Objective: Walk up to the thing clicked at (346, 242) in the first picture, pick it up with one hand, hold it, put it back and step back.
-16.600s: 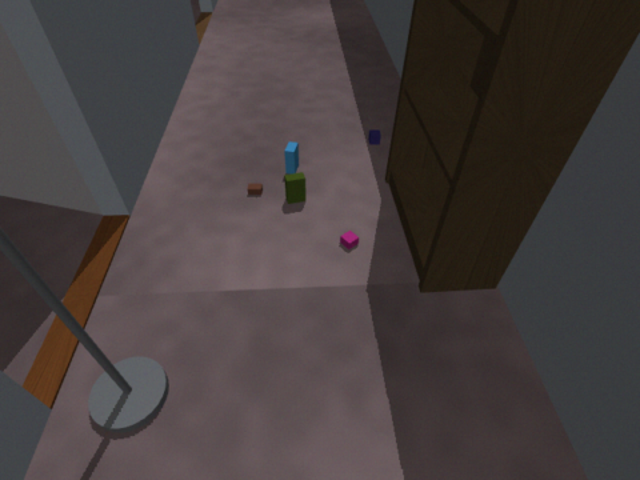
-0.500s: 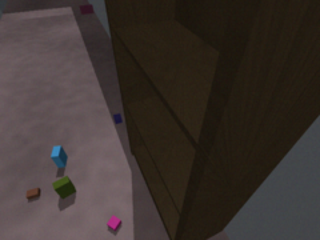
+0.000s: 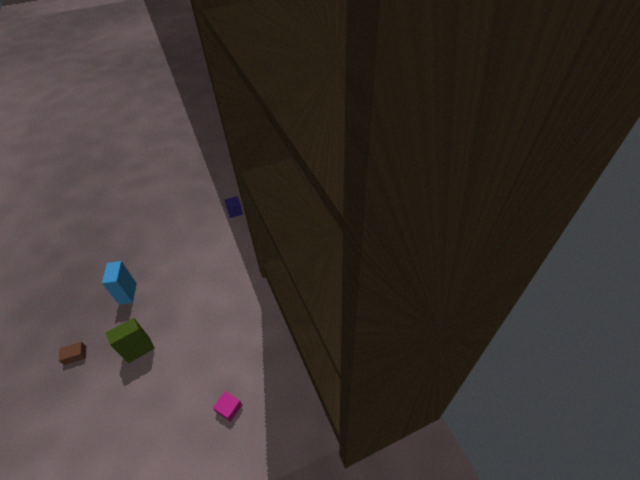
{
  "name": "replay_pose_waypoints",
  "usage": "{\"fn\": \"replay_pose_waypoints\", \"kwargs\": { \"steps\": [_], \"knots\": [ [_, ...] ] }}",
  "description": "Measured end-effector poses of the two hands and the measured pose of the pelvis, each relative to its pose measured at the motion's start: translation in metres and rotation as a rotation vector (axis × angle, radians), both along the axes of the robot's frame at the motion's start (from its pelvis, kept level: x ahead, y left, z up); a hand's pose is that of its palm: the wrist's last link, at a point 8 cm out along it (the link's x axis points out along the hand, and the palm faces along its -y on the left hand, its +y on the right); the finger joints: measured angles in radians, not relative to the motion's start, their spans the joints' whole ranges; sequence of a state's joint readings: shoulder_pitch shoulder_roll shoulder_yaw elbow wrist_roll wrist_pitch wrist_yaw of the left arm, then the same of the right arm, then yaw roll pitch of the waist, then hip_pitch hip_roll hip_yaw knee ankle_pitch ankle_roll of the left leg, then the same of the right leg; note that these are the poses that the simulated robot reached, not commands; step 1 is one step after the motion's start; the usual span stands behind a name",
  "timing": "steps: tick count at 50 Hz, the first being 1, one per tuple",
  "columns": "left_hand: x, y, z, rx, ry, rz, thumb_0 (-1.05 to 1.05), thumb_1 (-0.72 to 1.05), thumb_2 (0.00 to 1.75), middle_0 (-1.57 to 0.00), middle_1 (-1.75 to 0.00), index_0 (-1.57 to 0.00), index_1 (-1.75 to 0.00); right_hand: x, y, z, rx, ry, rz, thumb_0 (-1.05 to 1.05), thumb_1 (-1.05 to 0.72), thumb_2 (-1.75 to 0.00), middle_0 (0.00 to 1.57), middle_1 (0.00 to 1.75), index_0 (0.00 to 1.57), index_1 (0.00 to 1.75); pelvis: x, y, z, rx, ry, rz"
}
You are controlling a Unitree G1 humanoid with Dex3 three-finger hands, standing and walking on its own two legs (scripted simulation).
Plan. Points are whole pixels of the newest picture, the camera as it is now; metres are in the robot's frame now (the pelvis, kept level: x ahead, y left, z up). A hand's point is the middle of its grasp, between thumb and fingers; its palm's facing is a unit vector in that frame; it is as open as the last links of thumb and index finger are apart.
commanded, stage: walk up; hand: left
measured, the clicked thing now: (227, 406) +0.46 +0.33 -0.73
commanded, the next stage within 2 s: stand in 1.70 s
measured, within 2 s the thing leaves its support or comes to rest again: neither
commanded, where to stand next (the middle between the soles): +0.10 +0.05 m, yaw +1 degrees
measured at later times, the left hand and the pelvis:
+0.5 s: hand out of the picture +0.06 +0.33 -0.14, palm faces +0.04 -0.91 -0.40, open 7.4 cm; pelvis +0.01 +0.05 +0.00, yaw +2 degrees
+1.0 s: hand out of the picture +0.05 +0.26 -0.14, palm faces +0.02 -0.91 -0.42, open 7.4 cm; pelvis -0.01 -0.02 -0.01, yaw +3 degrees
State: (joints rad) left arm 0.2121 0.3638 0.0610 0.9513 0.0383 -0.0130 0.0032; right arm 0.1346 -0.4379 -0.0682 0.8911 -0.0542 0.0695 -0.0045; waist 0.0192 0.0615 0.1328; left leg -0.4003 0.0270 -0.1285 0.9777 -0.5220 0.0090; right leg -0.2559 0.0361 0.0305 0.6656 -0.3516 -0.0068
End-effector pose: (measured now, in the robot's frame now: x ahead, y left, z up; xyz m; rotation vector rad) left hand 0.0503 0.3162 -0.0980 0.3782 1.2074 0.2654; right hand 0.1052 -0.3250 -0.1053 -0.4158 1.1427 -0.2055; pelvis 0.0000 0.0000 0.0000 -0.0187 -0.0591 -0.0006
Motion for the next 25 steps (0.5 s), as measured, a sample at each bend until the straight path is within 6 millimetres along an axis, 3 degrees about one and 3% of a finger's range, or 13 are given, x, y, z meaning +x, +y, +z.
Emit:
{"fn": "replay_pose_waypoints", "kwargs": {
  "steps": [5, 12, 17, 21, 25],
  "knots": [
    [-0.036, 0.006, 0.019, 0.053, 0.033, 0.040, 0.01, 0.90, 0.90, -0.21, -0.30, -0.21, -0.30, -0.008, 0.004, -0.003, 0.051, 0.041, 0.008, 0.01, -0.90, -0.90, 0.20, 0.30, 0.20, 0.30, 0.002, 0.006, 0.008, 0.006, 0.004, 0.023],
    [-0.057, 0.047, 0.031, 0.106, 0.045, 0.066, 0.01, 0.90, 0.90, -0.21, -0.30, -0.21, -0.30, -0.016, 0.032, -0.012, 0.083, 0.098, 0.007, 0.01, -0.90, -0.90, 0.20, 0.30, 0.20, 0.30, 0.006, 0.027, 0.007, 0.015, 0.014, 0.053],
    [-0.044, 0.074, 0.010, 0.076, 0.051, 0.077, 0.01, 0.90, 0.90, -0.21, -0.30, -0.21, -0.30, -0.011, 0.067, -0.014, 0.079, 0.065, 0.018, 0.01, -0.90, -0.90, 0.20, 0.30, 0.20, 0.30, 0.006, 0.048, -0.002, 0.048, 0.003, 0.047],
    [-0.019, 0.071, 0.001, 0.026, 0.022, 0.066, 0.01, 0.90, 0.90, -0.21, -0.30, -0.21, -0.29, -0.006, 0.089, -0.004, 0.098, 0.029, 0.036, 0.01, -0.90, -0.90, 0.20, 0.30, 0.21, 0.30, 0.008, 0.051, 0.003, 0.027, 0.005, 0.047],
    [0.003, 0.059, -0.007, -0.017, -0.010, 0.038, 0.01, 0.91, 0.90, -0.21, -0.30, -0.21, -0.29, 0.006, 0.090, 0.001, 0.091, -0.018, 0.052, 0.01, -0.90, -0.90, 0.20, 0.30, 0.21, 0.30, 0.009, 0.047, 0.003, 0.023, 0.010, 0.032]
  ]
}}
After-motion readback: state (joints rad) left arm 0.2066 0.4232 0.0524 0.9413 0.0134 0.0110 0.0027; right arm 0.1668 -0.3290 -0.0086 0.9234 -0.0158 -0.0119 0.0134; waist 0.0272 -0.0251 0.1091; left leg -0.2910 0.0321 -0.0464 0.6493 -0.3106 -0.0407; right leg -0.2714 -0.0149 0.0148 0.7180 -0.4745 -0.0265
